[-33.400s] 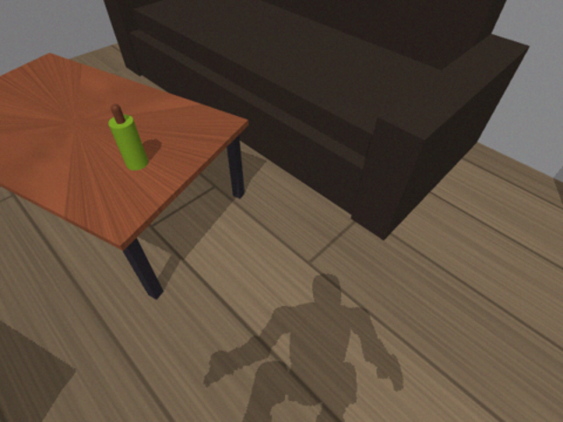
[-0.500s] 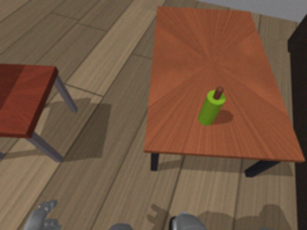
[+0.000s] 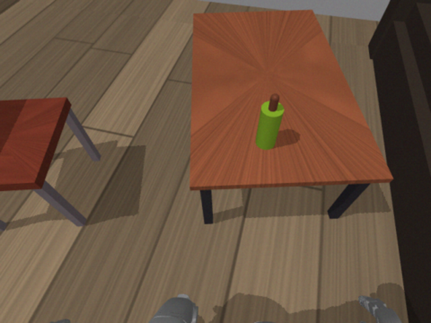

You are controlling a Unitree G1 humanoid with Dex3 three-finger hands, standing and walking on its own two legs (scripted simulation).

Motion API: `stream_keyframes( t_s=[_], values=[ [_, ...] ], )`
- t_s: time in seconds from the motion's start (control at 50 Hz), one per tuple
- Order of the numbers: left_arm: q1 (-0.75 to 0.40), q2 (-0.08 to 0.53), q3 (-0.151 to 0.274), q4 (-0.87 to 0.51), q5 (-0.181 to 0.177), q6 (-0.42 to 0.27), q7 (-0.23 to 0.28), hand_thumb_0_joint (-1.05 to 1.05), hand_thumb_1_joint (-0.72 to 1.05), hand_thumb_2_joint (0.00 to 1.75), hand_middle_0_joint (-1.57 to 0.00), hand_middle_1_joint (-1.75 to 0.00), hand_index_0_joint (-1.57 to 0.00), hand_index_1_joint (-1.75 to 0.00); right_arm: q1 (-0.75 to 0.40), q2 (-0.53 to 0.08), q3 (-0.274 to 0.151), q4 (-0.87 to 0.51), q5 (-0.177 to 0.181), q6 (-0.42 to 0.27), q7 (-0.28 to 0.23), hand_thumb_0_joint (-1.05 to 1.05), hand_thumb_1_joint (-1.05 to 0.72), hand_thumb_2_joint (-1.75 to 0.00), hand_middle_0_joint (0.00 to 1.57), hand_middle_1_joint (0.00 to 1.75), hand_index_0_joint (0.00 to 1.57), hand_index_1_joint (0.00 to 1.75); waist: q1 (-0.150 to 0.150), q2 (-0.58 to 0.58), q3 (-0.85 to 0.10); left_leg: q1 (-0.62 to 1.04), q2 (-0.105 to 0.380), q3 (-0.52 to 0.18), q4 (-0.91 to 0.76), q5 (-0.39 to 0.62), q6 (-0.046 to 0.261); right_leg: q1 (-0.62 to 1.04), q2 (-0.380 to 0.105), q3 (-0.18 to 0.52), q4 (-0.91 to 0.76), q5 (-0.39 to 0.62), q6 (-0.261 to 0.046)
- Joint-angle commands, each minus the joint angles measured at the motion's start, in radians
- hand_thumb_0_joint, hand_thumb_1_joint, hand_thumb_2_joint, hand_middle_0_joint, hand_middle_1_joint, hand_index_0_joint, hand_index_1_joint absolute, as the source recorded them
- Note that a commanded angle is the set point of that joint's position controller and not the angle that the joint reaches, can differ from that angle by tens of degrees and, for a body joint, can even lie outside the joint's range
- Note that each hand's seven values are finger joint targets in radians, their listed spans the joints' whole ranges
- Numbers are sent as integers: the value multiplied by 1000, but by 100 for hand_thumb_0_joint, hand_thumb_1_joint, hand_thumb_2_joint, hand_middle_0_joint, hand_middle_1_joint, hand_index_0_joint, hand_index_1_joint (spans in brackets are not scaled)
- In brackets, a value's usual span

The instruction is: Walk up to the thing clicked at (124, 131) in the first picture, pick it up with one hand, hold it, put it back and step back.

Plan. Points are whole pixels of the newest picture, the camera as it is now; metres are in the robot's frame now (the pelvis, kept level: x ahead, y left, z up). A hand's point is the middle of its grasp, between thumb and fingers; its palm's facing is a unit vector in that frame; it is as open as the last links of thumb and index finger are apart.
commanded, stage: step back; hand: right
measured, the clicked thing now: (269, 120) +0.75 -0.16 -0.22
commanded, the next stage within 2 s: none
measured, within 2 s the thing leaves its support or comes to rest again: neither
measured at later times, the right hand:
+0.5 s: hand out of the picture -0.05 -0.26 -0.13, palm faces -0.08 +0.91 -0.41, open 7.4 cm
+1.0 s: hand out of the picture -0.22 -0.27 -0.16, palm faces -0.15 +0.91 -0.39, open 7.4 cm
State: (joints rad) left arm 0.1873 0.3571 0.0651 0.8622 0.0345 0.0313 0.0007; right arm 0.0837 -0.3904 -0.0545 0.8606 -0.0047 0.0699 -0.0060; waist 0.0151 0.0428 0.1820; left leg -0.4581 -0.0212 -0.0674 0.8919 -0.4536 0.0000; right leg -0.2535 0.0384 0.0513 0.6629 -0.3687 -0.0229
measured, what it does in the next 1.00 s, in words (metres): walks backwards: left foot, then right foot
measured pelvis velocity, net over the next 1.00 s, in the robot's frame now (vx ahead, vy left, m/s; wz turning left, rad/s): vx -0.33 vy -0.01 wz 0.08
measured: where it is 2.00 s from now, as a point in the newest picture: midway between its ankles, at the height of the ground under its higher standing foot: outside the picture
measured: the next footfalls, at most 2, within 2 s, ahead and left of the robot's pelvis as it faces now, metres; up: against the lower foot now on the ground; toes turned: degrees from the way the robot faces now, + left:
left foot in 0.28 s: -0.07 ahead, +0.13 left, +0.00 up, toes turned +1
right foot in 0.60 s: -0.17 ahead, -0.14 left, +0.00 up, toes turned +3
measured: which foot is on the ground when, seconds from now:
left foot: up 0.00-0.26, down 0.28-0.62, up 0.64-0.92, down 0.94-1.00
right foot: down 0.00-0.28, up 0.30-0.58, down 0.60-0.96, up 0.98-1.00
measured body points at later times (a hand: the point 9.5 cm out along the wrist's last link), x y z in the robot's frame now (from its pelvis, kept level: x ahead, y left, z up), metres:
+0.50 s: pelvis -0.15 +0.00 +0.01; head -0.08 +0.02 +0.45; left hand -0.04 +0.32 -0.12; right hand -0.04 -0.31 -0.10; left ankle -0.11 +0.13 -0.72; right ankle -0.17 -0.13 -0.65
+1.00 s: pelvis -0.33 -0.01 -0.01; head -0.26 +0.00 +0.44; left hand -0.22 +0.32 -0.12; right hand -0.22 -0.32 -0.13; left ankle -0.33 +0.11 -0.72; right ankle -0.22 -0.14 -0.71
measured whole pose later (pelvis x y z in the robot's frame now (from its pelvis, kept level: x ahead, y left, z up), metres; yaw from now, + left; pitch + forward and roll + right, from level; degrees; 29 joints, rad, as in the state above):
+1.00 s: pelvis -0.33 -0.01 -0.01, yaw +5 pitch -3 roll +2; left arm 0.10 0.41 0.06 0.80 0.02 0.06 0.03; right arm 0.17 -0.38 -0.05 0.87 -0.04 0.06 0.01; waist 0.01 -0.04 0.21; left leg -0.28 -0.05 -0.02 0.70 -0.37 0.02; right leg -0.48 -0.04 0.05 0.83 -0.41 0.00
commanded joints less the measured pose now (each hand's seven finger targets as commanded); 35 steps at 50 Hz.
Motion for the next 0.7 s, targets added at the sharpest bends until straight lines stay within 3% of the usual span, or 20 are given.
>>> stream_keyframes(
  t_s=[0.0, 0.12, 0.18, 0.22, 0.24, 0.26, 0.28, 0.3, 0.32, 0.36, 0.44, 0.48, 0.52, 0.56, 0.58, 0.6, 0.62, 0.64, 0.66, 0.68],
  values=[
    [-107, 274, 80, -138, -4, -37, 28, 0, 90, 90, -20, -30, -20, -30, 76, -199, -49, -56, 20, -30, -25, 0, -90, -90, 20, 30, 20, 30, -38, -160, -157, -25, -95, -119, 338, -53, 5, -19, -272, 220, -222, 560, -186],
    [-2, 247, 72, -152, 6, -21, 40, 0, 90, 90, -20, -30, -20, -30, 68, -178, -36, -85, 0, -41, -29, 0, -90, -90, 20, 30, 20, 30, 45, -224, -198, -32, -43, -35, 48, -87, -20, 188, -278, 201, -155, 638, -193],
    [-30, 266, 70, -168, -4, -11, 37, 0, 90, 90, -20, -30, -20, -30, 129, -179, -47, -66, -12, -46, -22, 0, -90, -90, 20, 30, 20, 30, 18, -262, -243, 87, -9, 29, -180, -26, 0, 163, -274, 203, -113, 601, -167],
    [-68, 269, 63, -179, -14, 0, 30, 0, 90, 90, -20, -30, -20, -30, 205, -170, -54, -32, -17, -54, -15, 0, -90, -90, 20, 30, 20, 30, -28, -214, -276, 229, -22, 86, -422, 195, 16, 107, -232, 154, -45, 516, -118],
    [-64, 244, 54, -183, -14, 6, 28, 0, 90, 90, -20, -30, -20, -30, 202, -191, -65, -34, -29, -57, -14, 0, -90, -90, 20, 30, 20, 30, -30, -159, -259, 274, 31, -7, -453, 269, 41, 2, -196, 147, -16, 369, -76],
    [-49, 208, 45, -190, -17, 9, 26, 0, 90, 90, -20, -30, -20, -30, 181, -273, -86, -51, -47, -59, -10, 0, -90, -90, 20, 30, 20, 30, -25, 55, -252, 330, 243, -295, -499, 387, 131, -181, -74, 76, 150, 103, -18],
    [-114, 223, 60, -197, -22, 7, 38, 0, 90, 90, -20, -30, -20, -30, 130, -365, -100, -71, -34, -57, 0, 0, -90, -90, 20, 30, 20, 30, -61, 211, -238, 212, 409, -456, -559, 521, 286, -194, 55, 22, 370, -277, 11],
    [-131, 235, 69, -178, -6, 7, 47, 0, 90, 90, -20, -30, -20, -30, 104, -358, -101, -75, -40, -62, -3, 0, -90, -90, 20, 30, 20, 30, -65, 164, -205, 127, 440, -495, -568, 524, 335, -177, 61, 131, 541, -305, 12],
    [-111, 236, 70, -163, -15, 9, 44, 0, 90, 90, -20, -30, -20, -30, 69, -302, -82, -80, -37, -66, -10, 0, -90, -90, 20, 30, 20, 30, -35, 58, -193, 160, 380, -373, -522, 601, 300, -209, 66, 162, 603, -253, 8],
    [-15, 226, 71, -118, -29, 8, 36, 0, 90, 90, -20, -30, -20, -30, 8, -245, -63, -94, -36, -67, -19, 0, -90, -90, 20, 30, 20, 30, 26, 64, -181, 197, 282, -204, -455, 647, 237, -240, 67, 144, 639, -166, 11],
    [-34, 197, 64, -127, -14, -5, 22, 0, 90, 90, -20, -30, -20, -30, 85, -223, -64, -91, -31, -61, -23, 0, -90, -90, 20, 30, 20, 30, -31, 117, -205, 350, 270, -170, -390, 728, 257, -222, 29, 72, 390, -182, 54],
    [-29, 195, 58, -124, -13, -10, 20, 0, 90, 90, -20, -30, -20, -30, 98, -240, -67, -93, -31, -57, -22, 0, -90, -90, 20, 30, 20, 30, -38, 130, -233, 377, 273, -168, -369, 719, 253, -174, 3, 34, 225, -174, 50],
    [15, 192, 58, -93, -11, -14, 17, 0, 90, 90, -20, -30, -20, -30, 70, -257, -67, -100, -28, -44, -18, 0, -90, -90, 20, 30, 20, 30, -25, 160, -248, 315, 248, -151, -352, 631, 213, -61, -4, -24, 18, -81, 37],
    [104, 185, 55, -48, -2, -25, 20, 0, 90, 90, -20, -30, -20, -30, 27, -257, -62, -104, -12, -27, -13, 0, -90, -90, 20, 30, 20, 30, 19, 136, -291, 261, 209, -110, -266, 538, 159, 87, 1, -60, -274, 151, 16],
    [103, 229, 69, -49, 11, -32, 22, 0, 90, 90, -20, -30, -20, -30, 40, -218, -48, -109, -8, -25, -10, 0, -90, -90, 20, 30, 20, 30, 19, 63, -280, 106, 156, -105, -219, 370, 110, 171, -57, 54, -261, 183, -4],
    [86, 337, 97, -64, 15, -35, 19, 0, 90, 90, -20, -30, -20, -30, 25, -159, -36, -130, 3, -29, -12, 0, -90, -90, 20, 30, 20, 30, 25, -227, -235, -110, -30, -41, -44, 60, 33, 169, -270, 370, -295, 221, -105],
    [15, 417, 109, -93, 14, -33, 20, 0, 90, 90, -20, -30, -20, -30, -3, -182, -48, -125, -5, -20, -30, 0, -90, -90, 20, 30, 20, 30, 60, -333, -189, -39, -66, -80, 214, -182, 7, -91, -469, 554, -354, 279, -280],
    [-40, 376, 101, -119, 5, -40, 27, 0, 90, 90, -20, -30, -20, -30, 18, -221, -61, -112, 4, -16, -28, 0, -90, -90, 20, 30, 20, 30, 17, -249, -150, -3, -34, -169, 346, -151, 8, -158, -466, 524, -346, 317, -281],
    [-89, 319, 80, -127, -7, -40, 28, 0, 90, 90, -20, -30, -20, -30, 65, -223, -55, -86, 7, -18, -29, 0, -90, -90, 20, 30, 20, 30, -18, -121, -138, -6, -70, -168, 368, -83, 7, -140, -352, 337, -264, 402, -226],
    [-133, 286, 76, -130, 2, -36, 32, 0, 90, 90, -20, -30, -20, -30, 95, -208, -51, -72, 15, -21, -28, 0, -90, -90, 20, 30, 20, 30, -41, -127, -143, -21, -89, -130, 381, -45, 5, -99, -298, 232, -224, 466, -196]
  ],
)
